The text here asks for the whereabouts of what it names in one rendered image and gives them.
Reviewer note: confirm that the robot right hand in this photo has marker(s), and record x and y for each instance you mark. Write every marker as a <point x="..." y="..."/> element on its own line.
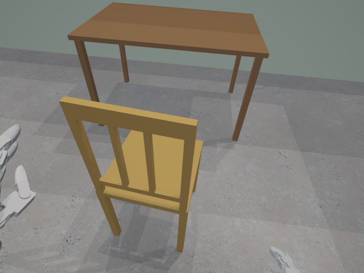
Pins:
<point x="284" y="261"/>

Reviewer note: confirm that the chair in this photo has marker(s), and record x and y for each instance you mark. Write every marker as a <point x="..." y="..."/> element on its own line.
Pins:
<point x="157" y="165"/>

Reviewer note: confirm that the robot left hand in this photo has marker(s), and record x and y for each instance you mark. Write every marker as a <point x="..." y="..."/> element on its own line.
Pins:
<point x="18" y="201"/>

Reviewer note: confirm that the table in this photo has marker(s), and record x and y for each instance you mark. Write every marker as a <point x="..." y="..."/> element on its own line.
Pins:
<point x="174" y="28"/>

